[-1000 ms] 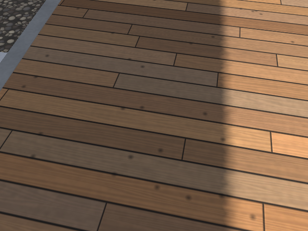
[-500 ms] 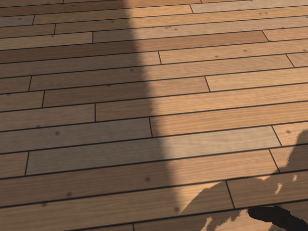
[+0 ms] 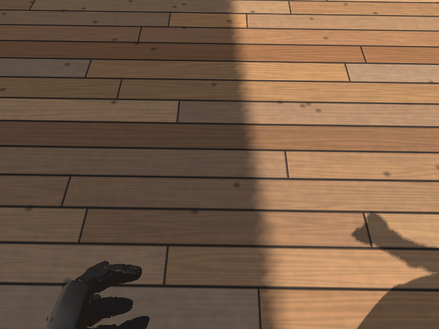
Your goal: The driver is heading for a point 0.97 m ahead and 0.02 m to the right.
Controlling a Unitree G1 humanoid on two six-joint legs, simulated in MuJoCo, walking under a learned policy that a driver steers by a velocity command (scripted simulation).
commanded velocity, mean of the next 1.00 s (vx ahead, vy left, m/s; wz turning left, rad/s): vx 0.22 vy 0.00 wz -0.11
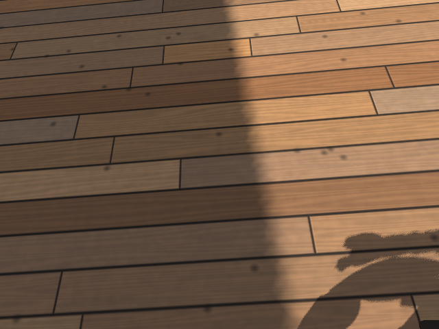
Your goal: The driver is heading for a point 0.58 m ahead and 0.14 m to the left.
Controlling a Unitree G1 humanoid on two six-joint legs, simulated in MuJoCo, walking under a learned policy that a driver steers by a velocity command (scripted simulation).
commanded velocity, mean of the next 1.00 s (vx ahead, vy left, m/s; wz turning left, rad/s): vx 0.45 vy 0.00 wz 0.18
